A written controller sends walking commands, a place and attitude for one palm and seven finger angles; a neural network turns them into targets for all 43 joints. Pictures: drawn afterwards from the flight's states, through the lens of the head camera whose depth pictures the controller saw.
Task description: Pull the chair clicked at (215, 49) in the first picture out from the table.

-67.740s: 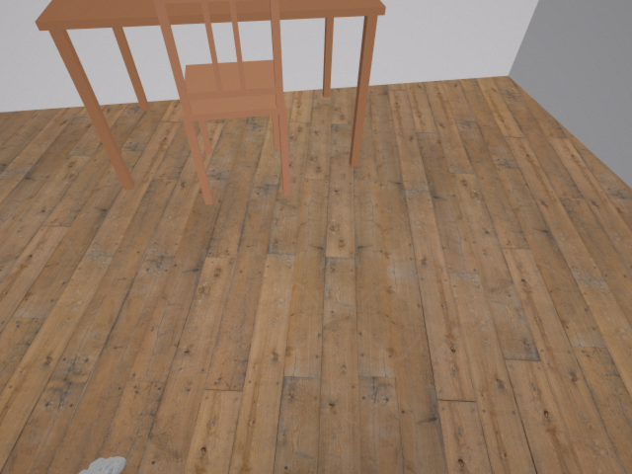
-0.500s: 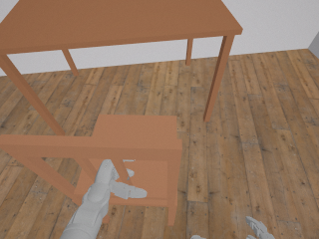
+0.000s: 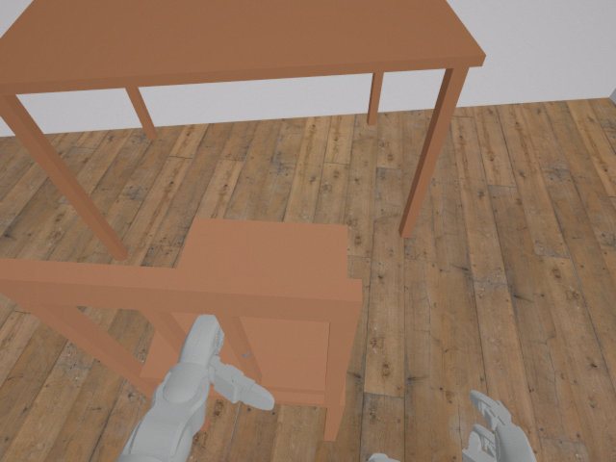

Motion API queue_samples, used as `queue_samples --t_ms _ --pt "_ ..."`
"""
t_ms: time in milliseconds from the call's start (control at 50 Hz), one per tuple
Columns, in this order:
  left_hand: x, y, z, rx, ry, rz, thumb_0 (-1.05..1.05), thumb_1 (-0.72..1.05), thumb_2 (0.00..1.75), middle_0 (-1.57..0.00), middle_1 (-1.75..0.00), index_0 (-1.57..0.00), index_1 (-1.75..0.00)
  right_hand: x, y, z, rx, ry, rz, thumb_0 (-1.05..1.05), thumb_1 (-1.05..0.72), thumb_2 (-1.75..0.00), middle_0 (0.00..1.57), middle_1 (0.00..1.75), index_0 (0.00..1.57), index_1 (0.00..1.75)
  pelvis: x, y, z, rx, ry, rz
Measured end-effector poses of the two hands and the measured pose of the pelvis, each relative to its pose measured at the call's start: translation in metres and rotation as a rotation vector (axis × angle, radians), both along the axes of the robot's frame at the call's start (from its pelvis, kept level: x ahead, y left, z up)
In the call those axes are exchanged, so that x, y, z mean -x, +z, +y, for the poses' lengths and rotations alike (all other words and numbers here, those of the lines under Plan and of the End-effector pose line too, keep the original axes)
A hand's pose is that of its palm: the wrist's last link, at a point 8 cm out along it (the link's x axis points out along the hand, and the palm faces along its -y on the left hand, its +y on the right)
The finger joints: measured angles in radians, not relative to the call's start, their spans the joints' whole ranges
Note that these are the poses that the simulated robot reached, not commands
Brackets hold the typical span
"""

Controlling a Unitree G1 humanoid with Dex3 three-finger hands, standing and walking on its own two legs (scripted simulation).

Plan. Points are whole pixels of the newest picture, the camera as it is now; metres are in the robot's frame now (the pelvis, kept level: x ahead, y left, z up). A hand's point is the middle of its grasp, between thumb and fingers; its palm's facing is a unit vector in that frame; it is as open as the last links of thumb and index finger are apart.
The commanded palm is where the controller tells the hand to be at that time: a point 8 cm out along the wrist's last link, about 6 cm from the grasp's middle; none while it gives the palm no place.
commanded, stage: draw the fingers out of the gap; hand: left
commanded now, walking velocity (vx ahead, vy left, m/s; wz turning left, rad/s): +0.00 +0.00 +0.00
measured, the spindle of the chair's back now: (183, 346) +0.29 +0.18 -0.05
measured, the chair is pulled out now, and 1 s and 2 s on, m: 0.49 0.49 0.49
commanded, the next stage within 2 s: draw the hand back to the body in 0.70 s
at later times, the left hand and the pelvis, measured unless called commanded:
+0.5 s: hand (228, 429) +0.18 +0.10 -0.04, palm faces -0.11 -0.99 -0.13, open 17.5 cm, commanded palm +0.17 +0.15 -0.01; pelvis +0.00 +0.00 -0.02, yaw +2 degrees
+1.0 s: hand (195, 443) +0.16 +0.13 +0.02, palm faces +0.05 -1.00 +0.03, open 17.5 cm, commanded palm +0.12 +0.18 +0.02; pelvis -0.01 +0.01 -0.04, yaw +1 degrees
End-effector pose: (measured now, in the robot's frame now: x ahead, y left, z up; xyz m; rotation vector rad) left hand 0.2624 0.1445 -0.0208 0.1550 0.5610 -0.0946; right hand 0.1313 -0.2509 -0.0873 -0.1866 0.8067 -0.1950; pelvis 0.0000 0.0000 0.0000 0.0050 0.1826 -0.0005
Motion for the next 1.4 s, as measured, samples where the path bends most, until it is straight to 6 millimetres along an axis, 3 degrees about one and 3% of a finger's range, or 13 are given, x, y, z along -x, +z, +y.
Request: queue_samples --t_ms 80,340,840,960,1080,1200,1340,1400 --pt "0.010 -0.001 0.002 -0.001 0.002 0.005 -0.01 -0.54 0.20 -0.01 -0.02 -0.01 -0.02 -0.005 0.002 0.000 -0.003 -0.002 -0.012 0.01 -0.90 -0.90 0.20 0.30 0.20 0.30 -0.003 -0.002 -0.001 0.000 -0.001 0.009" --pt "0.070 -0.001 0.009 -0.012 0.021 0.030 -0.01 -0.54 0.20 -0.03 -0.01 0.00 0.00 -0.025 0.003 0.010 0.004 0.038 -0.088 0.01 -0.90 -0.90 0.20 0.30 0.20 0.30 -0.004 -0.011 0.000 0.010 0.023 0.014" --pt "0.138 0.003 0.020 0.009 0.039 0.058 -0.01 -0.54 0.20 0.00 0.00 0.00 0.00 -0.029 0.007 0.029 0.009 0.039 -0.188 0.01 -0.90 -0.90 0.20 0.30 0.21 0.30 0.006 -0.024 0.011 0.023 0.030 0.017" --pt "0.131 0.030 0.026 0.162 0.148 -0.201 -0.01 -0.54 0.20 -0.01 0.00 0.00 0.00 -0.031 0.000 0.034 0.010 0.062 -0.208 0.01 -0.90 -0.90 0.20 0.30 0.20 0.30 0.011 -0.034 0.013 0.028 0.031 0.038" --pt "0.122 0.057 0.046 0.130 0.152 -0.517 -0.01 -0.54 0.20 0.00 0.00 0.00 0.00 -0.034 -0.023 0.040 -0.034 0.087 -0.175 0.01 -0.90 -0.90 0.20 0.30 0.20 0.30 0.018 -0.049 0.012 0.030 0.024 0.067" --pt "0.124 0.065 0.053 0.096 0.094 -0.460 -0.02 -0.55 0.20 0.00 0.00 0.00 0.00 -0.035 -0.030 0.047 -0.086 0.053 -0.147 0.01 -0.90 -0.90 0.20 0.30 0.20 0.30 0.019 -0.046 0.013 0.029 0.018 0.044" --pt "0.126 0.100 0.076 0.050 0.147 -0.500 -0.02 -0.52 0.21 -0.01 -0.01 -0.01 -0.01 -0.036 -0.012 0.047 -0.083 0.033 -0.164 0.01 -0.90 -0.90 0.20 0.30 0.20 0.30 0.011 -0.028 0.011 0.032 0.031 0.012" --pt "0.125 0.110 0.088 -0.104 0.170 -0.460 -0.01 -0.46 0.24 -0.02 -0.02 -0.01 -0.02 -0.037 -0.003 0.044 -0.055 0.041 -0.151 0.01 -0.90 -0.90 0.20 0.30 0.20 0.30 0.007 -0.017 0.010 0.034 0.032 -0.024"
